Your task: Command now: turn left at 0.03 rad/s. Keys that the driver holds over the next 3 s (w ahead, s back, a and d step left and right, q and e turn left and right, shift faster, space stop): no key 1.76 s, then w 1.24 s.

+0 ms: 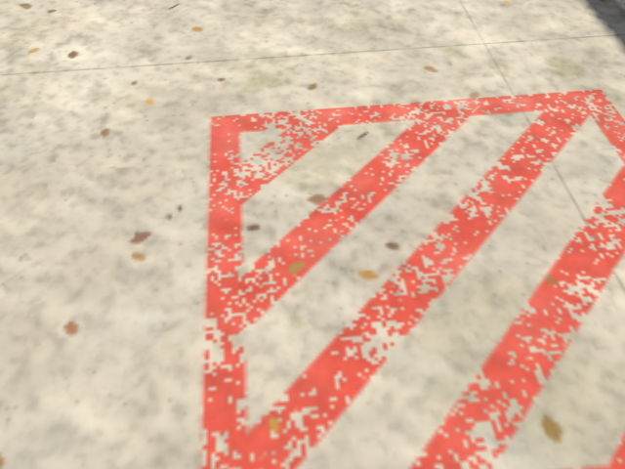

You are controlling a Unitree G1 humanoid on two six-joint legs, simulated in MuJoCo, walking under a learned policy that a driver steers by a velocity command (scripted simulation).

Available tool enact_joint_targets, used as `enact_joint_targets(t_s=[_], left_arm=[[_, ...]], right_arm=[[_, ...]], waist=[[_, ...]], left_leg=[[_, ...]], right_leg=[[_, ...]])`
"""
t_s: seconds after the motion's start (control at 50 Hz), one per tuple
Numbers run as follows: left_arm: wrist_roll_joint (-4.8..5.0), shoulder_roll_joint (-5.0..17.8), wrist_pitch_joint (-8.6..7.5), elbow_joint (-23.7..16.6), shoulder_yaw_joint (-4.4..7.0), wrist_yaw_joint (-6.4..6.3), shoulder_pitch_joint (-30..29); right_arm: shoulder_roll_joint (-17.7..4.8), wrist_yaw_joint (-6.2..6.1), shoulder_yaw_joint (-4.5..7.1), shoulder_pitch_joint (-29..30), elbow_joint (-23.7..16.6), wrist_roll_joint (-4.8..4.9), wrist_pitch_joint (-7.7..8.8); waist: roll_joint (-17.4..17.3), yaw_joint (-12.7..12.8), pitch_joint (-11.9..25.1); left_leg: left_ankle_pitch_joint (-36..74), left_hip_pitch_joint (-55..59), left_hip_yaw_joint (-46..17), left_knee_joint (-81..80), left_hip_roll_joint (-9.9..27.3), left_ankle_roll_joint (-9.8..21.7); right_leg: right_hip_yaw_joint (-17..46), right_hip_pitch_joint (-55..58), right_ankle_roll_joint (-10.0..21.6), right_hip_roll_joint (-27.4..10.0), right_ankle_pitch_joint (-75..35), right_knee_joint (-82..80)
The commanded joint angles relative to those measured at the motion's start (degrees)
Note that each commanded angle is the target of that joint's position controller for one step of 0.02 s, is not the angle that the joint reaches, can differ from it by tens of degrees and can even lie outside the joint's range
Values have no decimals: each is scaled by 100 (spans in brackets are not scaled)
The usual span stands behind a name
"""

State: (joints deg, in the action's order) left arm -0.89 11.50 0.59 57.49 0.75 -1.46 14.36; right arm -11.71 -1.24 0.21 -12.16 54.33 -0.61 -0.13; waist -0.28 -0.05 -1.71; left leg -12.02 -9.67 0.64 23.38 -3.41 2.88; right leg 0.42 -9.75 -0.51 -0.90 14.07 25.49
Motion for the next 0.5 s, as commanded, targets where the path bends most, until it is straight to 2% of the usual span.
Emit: enact_joint_targets(t_s=[0.02,0.1,0.2,0.5], left_arm=[[35,541,-121,17,86,-41,155],[40,509,-110,200,82,-68,162],[39,478,-97,391,61,-85,172],[38,272,-95,764,-28,-111,323]], right_arm=[[-632,-27,160,-209,27,-2,63],[-520,-58,125,-253,289,10,77],[-472,-90,92,-355,562,5,52],[-307,-135,18,-580,1038,5,27]], waist=[[396,-23,-49],[159,2,-30],[56,8,-72],[67,-19,-200]], left_leg=[[730,136,-695,-423,704,82],[760,70,-658,-503,710,32],[831,109,-634,-516,728,-2],[756,120,-610,-493,772,-30]], right_leg=[[538,-7,221,-465,-978,-648],[516,231,268,-476,-1101,-626],[502,235,294,-465,-1120,-647],[487,98,306,-408,-971,-712]])
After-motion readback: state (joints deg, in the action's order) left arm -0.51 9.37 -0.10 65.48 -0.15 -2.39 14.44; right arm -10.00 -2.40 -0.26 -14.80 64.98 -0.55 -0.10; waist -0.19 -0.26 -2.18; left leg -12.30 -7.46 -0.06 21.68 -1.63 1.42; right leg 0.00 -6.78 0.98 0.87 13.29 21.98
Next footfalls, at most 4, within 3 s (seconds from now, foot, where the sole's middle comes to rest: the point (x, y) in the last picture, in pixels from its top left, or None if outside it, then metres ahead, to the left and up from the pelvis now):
2.50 right None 0.43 -0.06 -0.78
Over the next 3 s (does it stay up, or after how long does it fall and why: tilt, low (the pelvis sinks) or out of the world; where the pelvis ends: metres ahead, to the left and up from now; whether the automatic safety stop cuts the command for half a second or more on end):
stays up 0.56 0.01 -0.01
